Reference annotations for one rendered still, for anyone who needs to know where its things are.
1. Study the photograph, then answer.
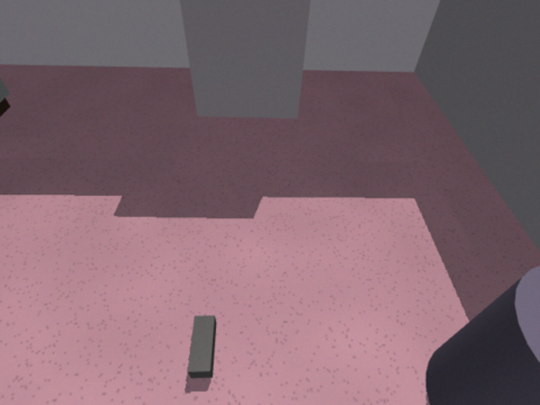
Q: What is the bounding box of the carton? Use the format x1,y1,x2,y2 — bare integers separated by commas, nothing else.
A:
187,316,217,378

